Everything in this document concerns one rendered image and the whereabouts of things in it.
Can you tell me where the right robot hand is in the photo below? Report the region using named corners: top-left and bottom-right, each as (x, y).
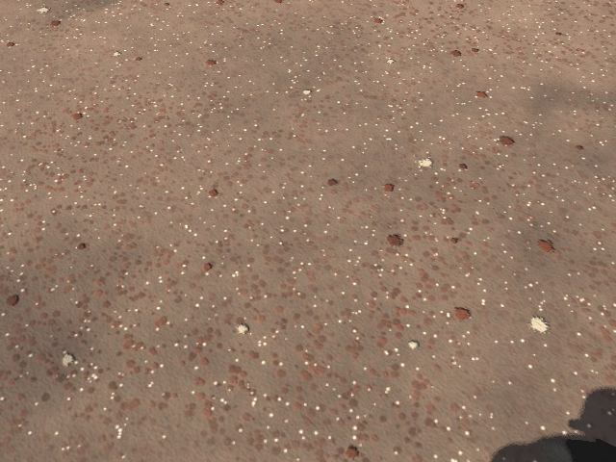
top-left (541, 439), bottom-right (616, 462)

